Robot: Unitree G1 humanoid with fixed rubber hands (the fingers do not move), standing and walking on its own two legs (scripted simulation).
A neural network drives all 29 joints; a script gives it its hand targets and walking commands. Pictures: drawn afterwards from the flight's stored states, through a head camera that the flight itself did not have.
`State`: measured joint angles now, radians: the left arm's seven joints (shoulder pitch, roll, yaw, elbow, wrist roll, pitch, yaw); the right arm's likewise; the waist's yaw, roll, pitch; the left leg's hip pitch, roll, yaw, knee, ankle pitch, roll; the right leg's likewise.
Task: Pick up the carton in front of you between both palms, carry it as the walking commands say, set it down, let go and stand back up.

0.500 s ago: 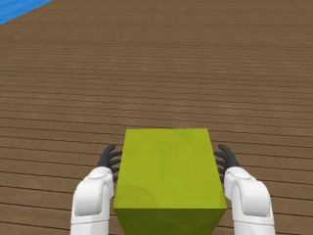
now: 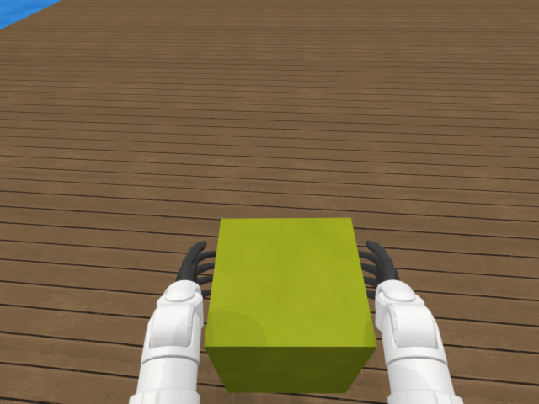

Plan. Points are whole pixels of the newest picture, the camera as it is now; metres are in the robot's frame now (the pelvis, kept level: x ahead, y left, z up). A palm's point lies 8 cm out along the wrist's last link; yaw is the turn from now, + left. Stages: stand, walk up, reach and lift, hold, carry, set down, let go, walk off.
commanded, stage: carry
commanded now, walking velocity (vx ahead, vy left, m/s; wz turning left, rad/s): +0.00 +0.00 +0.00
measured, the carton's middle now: (286, 310) +0.30 +0.00 -0.04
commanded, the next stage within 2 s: hold in 0.92 s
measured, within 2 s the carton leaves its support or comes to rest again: neither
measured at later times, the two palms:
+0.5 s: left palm (180, 292) +0.28 +0.16 +0.04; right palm (381, 291) +0.28 -0.14 +0.04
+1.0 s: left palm (171, 298) +0.27 +0.17 +0.04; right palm (375, 296) +0.28 -0.13 +0.04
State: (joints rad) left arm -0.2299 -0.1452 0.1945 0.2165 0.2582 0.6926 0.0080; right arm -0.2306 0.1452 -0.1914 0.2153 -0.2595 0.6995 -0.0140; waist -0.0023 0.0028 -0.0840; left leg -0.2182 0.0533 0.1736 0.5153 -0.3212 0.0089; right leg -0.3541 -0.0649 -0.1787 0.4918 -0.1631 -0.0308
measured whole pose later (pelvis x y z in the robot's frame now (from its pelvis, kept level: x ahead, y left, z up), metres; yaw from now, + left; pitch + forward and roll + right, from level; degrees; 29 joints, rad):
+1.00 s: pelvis -0.01 +0.02 +0.00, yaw +3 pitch -3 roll +0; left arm -0.20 -0.14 0.15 0.16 0.24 0.71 0.01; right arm -0.17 0.13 -0.16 0.11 -0.24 0.74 -0.03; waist -0.02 0.01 0.00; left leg -0.13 0.01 0.11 0.47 -0.29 0.03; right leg -0.24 -0.04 -0.05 0.42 -0.12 0.00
